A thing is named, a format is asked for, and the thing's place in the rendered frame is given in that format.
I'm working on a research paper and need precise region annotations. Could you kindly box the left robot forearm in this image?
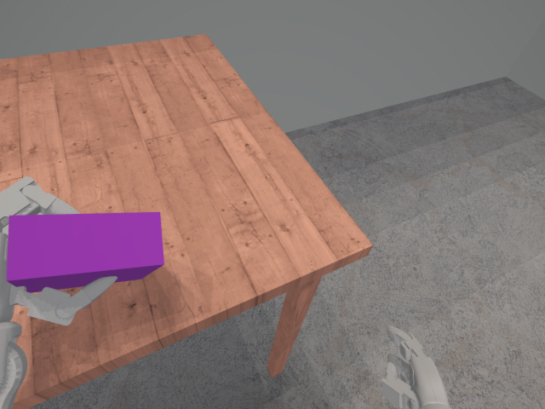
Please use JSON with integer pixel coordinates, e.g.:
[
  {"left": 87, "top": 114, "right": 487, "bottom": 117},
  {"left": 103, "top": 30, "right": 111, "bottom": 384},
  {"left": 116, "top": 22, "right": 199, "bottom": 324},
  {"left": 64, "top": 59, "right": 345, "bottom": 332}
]
[{"left": 0, "top": 321, "right": 27, "bottom": 409}]

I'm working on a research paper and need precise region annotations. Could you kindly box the table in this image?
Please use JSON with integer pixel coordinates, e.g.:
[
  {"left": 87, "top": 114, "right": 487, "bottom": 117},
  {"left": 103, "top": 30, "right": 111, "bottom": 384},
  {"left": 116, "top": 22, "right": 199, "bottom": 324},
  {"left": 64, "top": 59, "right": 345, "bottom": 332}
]
[{"left": 0, "top": 34, "right": 373, "bottom": 409}]

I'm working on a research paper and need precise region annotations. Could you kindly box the robot right hand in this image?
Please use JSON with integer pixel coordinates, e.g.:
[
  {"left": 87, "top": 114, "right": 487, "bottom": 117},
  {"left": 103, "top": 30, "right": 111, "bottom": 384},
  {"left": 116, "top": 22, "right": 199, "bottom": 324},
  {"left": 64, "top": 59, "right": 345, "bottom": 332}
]
[{"left": 381, "top": 325, "right": 450, "bottom": 409}]

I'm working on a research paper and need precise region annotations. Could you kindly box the sponge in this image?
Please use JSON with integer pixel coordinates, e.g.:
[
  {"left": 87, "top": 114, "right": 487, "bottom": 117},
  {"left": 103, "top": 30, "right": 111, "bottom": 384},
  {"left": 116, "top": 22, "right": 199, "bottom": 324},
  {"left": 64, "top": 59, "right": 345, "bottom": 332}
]
[{"left": 7, "top": 212, "right": 164, "bottom": 293}]

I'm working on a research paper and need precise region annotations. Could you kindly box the robot left hand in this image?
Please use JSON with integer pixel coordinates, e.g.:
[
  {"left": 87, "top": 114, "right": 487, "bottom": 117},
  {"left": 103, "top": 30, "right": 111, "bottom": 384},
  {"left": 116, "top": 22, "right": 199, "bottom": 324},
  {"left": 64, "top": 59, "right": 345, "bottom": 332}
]
[{"left": 0, "top": 176, "right": 118, "bottom": 326}]

